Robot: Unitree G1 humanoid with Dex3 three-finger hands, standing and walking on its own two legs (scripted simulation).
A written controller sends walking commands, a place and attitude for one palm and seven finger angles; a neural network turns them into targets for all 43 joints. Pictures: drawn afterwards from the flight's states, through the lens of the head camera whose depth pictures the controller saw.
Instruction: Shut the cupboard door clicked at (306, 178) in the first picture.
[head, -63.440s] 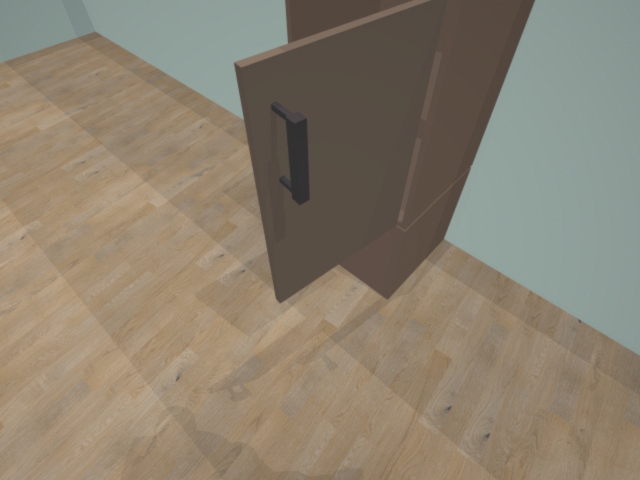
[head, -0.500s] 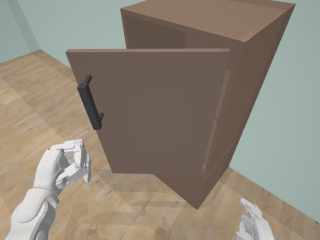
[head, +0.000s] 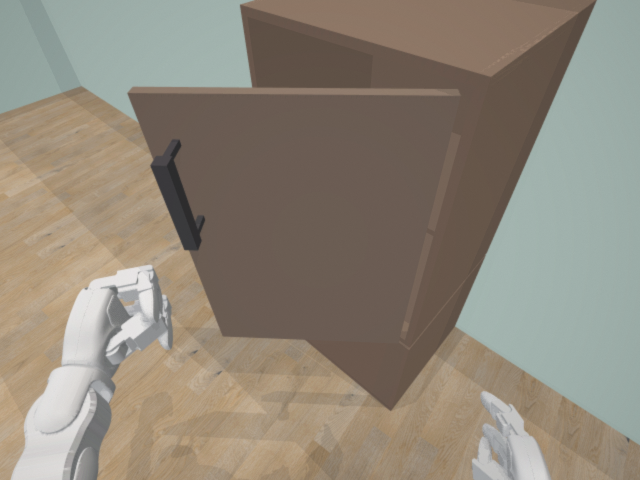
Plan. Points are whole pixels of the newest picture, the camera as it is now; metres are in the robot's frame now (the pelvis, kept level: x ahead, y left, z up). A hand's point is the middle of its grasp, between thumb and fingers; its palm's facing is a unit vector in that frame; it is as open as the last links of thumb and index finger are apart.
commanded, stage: bring the fist close to the handle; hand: left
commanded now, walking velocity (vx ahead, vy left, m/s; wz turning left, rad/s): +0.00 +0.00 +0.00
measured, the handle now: (183, 197) +0.45 +0.25 +0.12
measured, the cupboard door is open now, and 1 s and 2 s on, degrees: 39 39 34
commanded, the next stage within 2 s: push the door shut along its arc in 1.22 s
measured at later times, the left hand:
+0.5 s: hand (162, 278) +0.30 +0.22 +0.13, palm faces +0.07 -1.00 -0.04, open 3.1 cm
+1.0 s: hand (172, 252) +0.34 +0.22 +0.12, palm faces +0.05 -1.00 -0.01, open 3.1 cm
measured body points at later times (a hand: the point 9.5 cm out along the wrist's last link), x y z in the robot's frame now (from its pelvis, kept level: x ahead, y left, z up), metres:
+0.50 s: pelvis +0.01 +0.01 +0.00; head +0.00 +0.00 +0.45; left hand +0.29 +0.27 +0.13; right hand +0.18 -0.22 -0.07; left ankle +0.02 +0.13 -0.72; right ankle +0.00 -0.10 -0.72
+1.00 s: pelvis +0.01 +0.02 +0.00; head +0.02 +0.00 +0.45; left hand +0.33 +0.28 +0.12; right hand +0.16 -0.23 -0.08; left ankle +0.02 +0.13 -0.72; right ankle +0.00 -0.10 -0.72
